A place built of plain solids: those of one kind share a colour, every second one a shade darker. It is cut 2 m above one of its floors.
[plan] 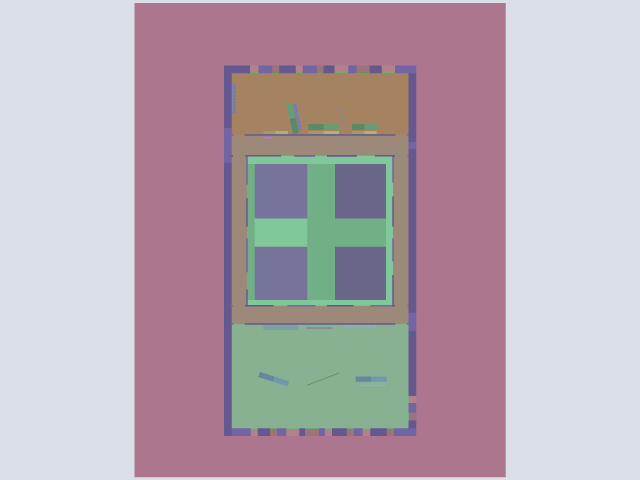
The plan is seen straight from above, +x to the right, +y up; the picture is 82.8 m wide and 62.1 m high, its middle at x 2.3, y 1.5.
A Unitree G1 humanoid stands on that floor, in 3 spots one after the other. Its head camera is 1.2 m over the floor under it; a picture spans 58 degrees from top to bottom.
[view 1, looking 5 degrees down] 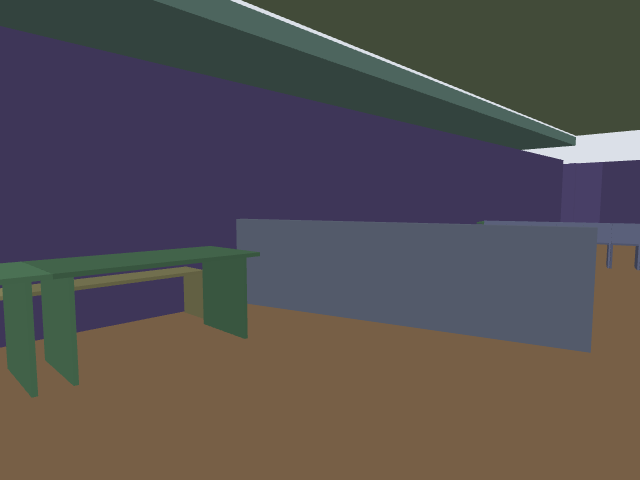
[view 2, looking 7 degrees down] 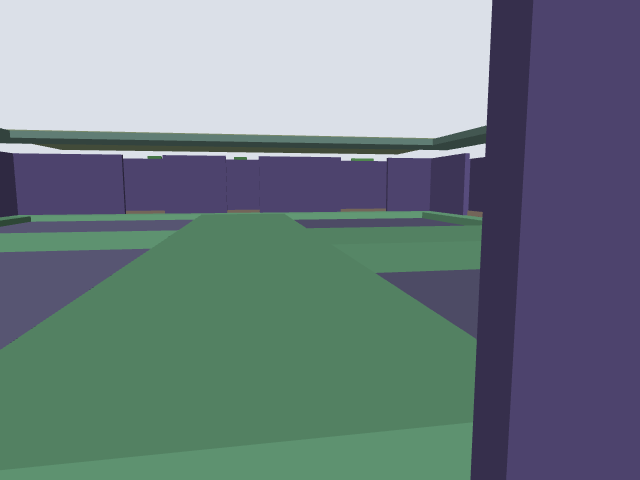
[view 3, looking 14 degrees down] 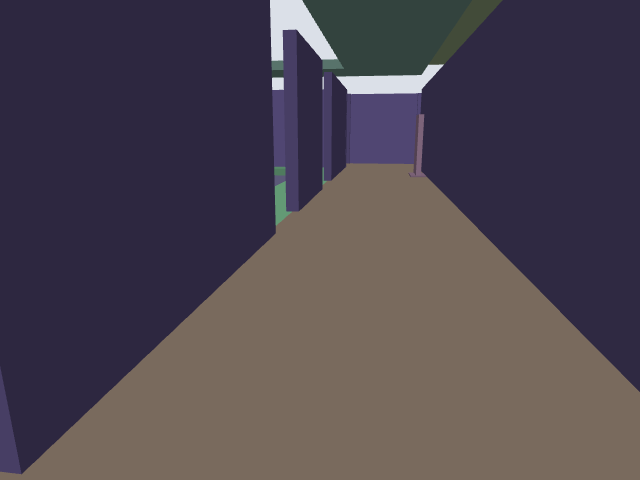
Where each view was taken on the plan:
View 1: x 8.79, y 19.52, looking -136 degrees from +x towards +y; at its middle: rail_bars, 4.59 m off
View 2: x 2.44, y -8.19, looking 80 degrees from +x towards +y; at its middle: floor_gang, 9.85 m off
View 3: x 8.22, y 13.74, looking -172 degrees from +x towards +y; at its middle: floor_corr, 4.96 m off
